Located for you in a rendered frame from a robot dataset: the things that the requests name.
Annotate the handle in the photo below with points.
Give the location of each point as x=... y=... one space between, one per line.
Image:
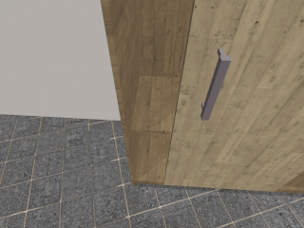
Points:
x=219 y=74

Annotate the wardrobe door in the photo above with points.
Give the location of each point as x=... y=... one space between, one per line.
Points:
x=298 y=181
x=254 y=138

